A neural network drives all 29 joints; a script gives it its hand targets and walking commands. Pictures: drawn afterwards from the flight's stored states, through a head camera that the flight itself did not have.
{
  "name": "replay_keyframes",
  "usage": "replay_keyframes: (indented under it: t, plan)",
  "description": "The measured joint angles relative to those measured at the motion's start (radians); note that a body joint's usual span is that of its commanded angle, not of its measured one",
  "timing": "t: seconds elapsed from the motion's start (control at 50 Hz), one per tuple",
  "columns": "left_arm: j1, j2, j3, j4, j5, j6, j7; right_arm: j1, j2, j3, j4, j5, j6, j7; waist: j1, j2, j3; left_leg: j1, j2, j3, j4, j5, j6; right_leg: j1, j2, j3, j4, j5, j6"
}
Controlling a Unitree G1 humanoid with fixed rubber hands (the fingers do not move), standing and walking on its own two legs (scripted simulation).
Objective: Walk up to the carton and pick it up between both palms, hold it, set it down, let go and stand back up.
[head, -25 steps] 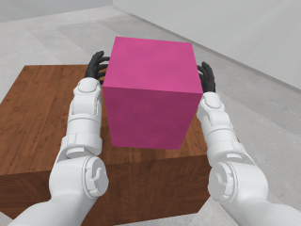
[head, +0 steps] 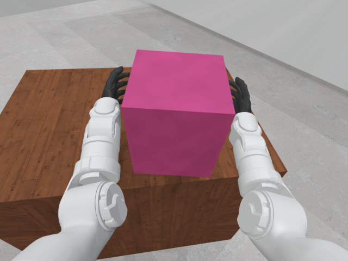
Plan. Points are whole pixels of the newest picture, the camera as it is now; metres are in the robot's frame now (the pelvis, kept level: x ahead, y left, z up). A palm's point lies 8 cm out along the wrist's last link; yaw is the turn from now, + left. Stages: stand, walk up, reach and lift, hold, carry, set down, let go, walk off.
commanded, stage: set down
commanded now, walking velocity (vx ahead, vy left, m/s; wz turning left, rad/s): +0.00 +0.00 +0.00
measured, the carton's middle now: (175, 117) +0.44 -0.01 +0.10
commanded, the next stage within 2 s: none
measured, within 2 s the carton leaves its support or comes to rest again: rests again in 0.96 s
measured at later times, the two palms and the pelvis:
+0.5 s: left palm (114, 109) +0.42 +0.14 +0.14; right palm (239, 120) +0.40 -0.16 +0.13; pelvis +0.00 +0.00 +0.00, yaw -1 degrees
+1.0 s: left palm (115, 116) +0.42 +0.14 +0.12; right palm (238, 126) +0.39 -0.16 +0.11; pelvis +0.00 +0.00 +0.00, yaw -1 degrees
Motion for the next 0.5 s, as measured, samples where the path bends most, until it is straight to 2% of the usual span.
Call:
replay_keyframes:
  t: [0.5]
  plan:
    - [0.035,-0.025,0.028,0.034,0.008,-0.084,0.001,0.046,0.034,-0.063,-0.036,-0.084,-0.044,0.022,0.016,0.011,-0.009,-0.038,0.001,0.014,0.001,0.003,0.003,-0.045,0.0,0.009,0.006,0.005,0.002]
